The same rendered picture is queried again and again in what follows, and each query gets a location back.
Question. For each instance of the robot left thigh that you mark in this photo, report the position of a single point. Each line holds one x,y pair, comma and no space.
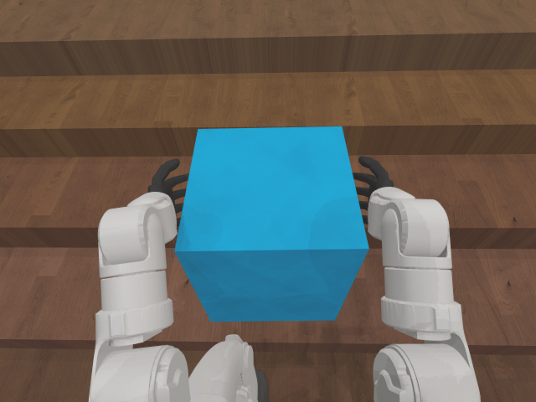
221,372

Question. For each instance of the left robot hand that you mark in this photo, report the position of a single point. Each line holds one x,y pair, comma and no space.
159,185

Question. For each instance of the left robot upper arm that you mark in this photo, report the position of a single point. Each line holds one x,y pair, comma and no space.
152,374

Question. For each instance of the carton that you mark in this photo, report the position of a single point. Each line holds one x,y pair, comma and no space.
271,227

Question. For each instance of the right robot upper arm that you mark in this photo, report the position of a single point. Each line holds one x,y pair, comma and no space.
423,373

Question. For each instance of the robot left shin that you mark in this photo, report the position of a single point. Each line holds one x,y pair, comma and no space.
245,394

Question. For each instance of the right robot forearm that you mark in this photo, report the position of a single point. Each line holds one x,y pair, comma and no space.
416,247

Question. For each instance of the left robot forearm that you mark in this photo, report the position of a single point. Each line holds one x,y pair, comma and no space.
134,301

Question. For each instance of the right robot hand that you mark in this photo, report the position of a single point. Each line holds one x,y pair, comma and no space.
380,181

